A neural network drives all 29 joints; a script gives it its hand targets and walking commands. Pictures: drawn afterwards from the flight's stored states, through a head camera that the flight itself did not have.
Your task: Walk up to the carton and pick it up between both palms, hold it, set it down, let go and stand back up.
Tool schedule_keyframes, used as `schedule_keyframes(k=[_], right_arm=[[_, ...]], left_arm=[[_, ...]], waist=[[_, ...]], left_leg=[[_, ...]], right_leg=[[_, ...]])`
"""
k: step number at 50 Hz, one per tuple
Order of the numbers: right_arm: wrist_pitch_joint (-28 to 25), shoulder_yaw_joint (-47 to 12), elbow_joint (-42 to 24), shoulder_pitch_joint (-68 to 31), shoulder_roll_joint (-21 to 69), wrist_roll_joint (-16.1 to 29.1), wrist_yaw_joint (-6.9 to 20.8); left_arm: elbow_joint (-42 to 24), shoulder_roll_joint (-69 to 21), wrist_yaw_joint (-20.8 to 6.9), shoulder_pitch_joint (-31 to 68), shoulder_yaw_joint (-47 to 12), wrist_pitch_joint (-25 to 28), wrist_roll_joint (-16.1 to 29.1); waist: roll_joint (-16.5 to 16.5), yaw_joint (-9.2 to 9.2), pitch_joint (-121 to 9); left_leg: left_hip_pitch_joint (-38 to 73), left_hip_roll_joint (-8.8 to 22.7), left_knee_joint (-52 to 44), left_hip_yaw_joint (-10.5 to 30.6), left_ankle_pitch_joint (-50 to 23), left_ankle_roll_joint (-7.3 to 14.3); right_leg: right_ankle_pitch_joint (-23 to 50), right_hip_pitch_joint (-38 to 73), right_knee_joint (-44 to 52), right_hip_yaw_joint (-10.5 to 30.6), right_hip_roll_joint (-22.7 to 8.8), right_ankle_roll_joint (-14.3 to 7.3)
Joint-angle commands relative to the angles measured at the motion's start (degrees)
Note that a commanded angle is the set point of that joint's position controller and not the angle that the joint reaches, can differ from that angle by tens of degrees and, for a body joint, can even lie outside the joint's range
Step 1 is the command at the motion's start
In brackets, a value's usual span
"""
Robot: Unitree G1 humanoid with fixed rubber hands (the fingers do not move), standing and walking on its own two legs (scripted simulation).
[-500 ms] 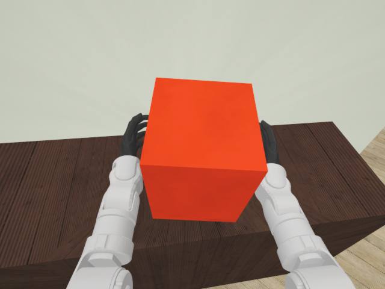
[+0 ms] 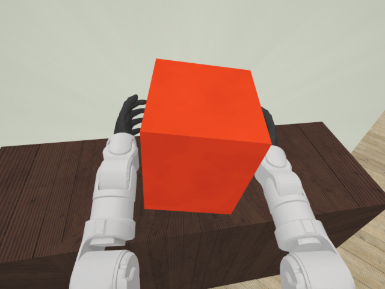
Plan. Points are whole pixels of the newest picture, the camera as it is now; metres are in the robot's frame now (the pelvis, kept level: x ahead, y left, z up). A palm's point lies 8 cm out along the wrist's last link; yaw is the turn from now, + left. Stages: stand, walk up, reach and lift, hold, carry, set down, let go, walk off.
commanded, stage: reach and lift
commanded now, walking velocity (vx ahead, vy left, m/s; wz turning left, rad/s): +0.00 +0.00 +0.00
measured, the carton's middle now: (195, 141) +0.39 -0.01 +0.12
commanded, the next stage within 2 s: hold in 1.14 s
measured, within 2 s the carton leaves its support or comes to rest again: neither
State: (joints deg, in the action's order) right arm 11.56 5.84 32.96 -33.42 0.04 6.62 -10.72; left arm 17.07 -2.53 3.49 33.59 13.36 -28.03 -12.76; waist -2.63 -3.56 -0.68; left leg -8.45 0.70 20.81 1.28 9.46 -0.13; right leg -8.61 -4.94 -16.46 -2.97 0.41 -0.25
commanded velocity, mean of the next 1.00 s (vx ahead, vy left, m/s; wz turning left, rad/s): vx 0.00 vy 0.00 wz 0.00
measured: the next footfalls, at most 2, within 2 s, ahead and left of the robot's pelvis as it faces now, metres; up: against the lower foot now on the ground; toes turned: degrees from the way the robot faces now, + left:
none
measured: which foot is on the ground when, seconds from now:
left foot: down 0.00-1.00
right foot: down 0.00-1.00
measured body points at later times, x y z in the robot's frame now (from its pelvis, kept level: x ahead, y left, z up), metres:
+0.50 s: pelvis +0.00 +0.00 +0.00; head -0.03 +0.03 +0.45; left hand +0.39 +0.15 +0.17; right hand +0.38 -0.15 +0.16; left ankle +0.02 +0.12 -0.75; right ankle +0.01 -0.12 -0.75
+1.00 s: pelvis +0.00 -0.01 +0.00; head -0.04 +0.02 +0.45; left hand +0.39 +0.14 +0.18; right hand +0.38 -0.15 +0.18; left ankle +0.02 +0.12 -0.75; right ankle +0.01 -0.12 -0.75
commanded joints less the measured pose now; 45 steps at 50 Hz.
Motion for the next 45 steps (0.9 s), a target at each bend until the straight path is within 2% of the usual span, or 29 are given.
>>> schedule_keyframes(k=[1, 4, 8, 11, 15, 18, 23, 29, 33, 39, 45], right_arm=[[-4.3, -22.0, -18.1, -51.6, 33.2, 2.0, 6.3], [-3.7, -23.5, -18.1, -51.7, 34.2, 3.3, 5.6], [-2.8, -26.4, -21.2, -51.1, 34.9, 5.7, 4.0], [-1.7, -27.6, -21.2, -48.8, 35.8, 6.5, 3.1], [-0.7, -27.1, -20.7, -47.1, 35.9, 6.5, 3.0], [-0.5, -26.6, -21.8, -47.4, 35.6, 6.7, 3.2], [-0.1, -25.4, -22.3, -48.2, 34.1, 6.6, 3.7], [0.0, -24.1, -20.0, -49.8, 32.6, 6.6, 4.9], [-0.4, -25.2, -21.5, -51.3, 32.3, 7.7, 4.7], [0.1, -27.2, -22.1, -51.8, 33.3, 9.5, 4.1], [1.2, -26.7, -20.3, -52.3, 34.8, 8.8, 3.5]], left_arm=[[0.0, -37.0, -8.4, 35.2, -26.7, 0.2, 5.0], [-1.2, -36.0, -9.1, 35.3, -25.3, -0.3, 4.4], [-3.5, -35.4, -9.9, 34.1, -25.5, -0.7, 4.4], [-6.5, -34.5, -10.5, 34.9, -25.7, -0.8, 4.5], [-8.9, -33.9, -10.9, 36.9, -26.9, -1.1, 4.7], [-11.3, -35.0, -10.6, 38.7, -29.6, -1.3, 5.8], [-10.8, -36.3, -9.8, 38.6, -31.4, -2.0, 6.5], [-9.7, -36.9, -8.9, 39.3, -30.5, -3.1, 5.6], [-9.2, -37.1, -8.8, 38.1, -30.0, -3.7, 5.6], [-10.7, -35.9, -9.1, 38.6, -28.7, -4.2, 5.2], [-9.4, -34.6, -9.6, 40.8, -27.7, -4.1, 5.3]], waist=[[2.2, 0.33, -23.1], [1.9, 0.74, -24.6], [1.6, 0.1, -25.4], [1.5, -0.52, -23.7], [2.6, -1.56, -21.8], [4.3, -2.7, -23.3], [5.0, -3.58, -23.1], [5.8, -2.69, -23.2], [5.3, -2.1, -25.3], [4.5, -1.11, -25.5], [3.3, -1.16, -22.8]], left_leg=[[10.3, -1.7, -2.8, -0.5, -4.8, -0.1], [10.2, -2.4, -2.1, -1.0, -8.7, 0.2], [10.3, -3.4, -1.0, -0.9, -13.4, -0.1], [9.6, -3.8, -1.4, -0.8, -13.1, -0.3], [9.7, -3.7, -2.0, -0.7, -11.4, -0.8], [11.3, -3.3, -1.3, -0.3, -12.9, -1.9], [13.3, -2.5, -0.9, 0.6, -13.5, -2.7], [15.1, -1.5, -0.9, 0.7, -14.3, -2.8], [16.3, -1.7, 0.3, 0.8, -17.7, -2.7], [14.7, -2.4, 0.2, 0.2, -18.0, -1.9], [12.1, -2.9, -1.2, -0.2, -12.7, -0.8]], right_leg=[[4.2, 2.9, 2.0, -0.6, 2.1, 1.9], [10.4, 7.1, 1.3, 0.1, 2.0, 2.7], [19.6, 11.9, 0.2, 0.6, 2.0, 3.9], [21.1, 12.9, -0.1, 0.6, 1.8, 4.4], [18.3, 11.5, 0.3, 0.3, 1.7, 4.2], [16.8, 9.8, 0.3, -0.3, 2.1, 3.7], [12.1, 6.2, 1.1, -1.1, 2.7, 2.7], [7.7, 3.4, 1.8, -1.5, 3.2, 1.9], [11.1, 4.9, 1.6, -1.2, 3.4, 2.1], [15.0, 8.0, 0.9, -0.6, 3.0, 2.8], [13.6, 8.2, 1.2, 0.0, 2.3, 3.3]])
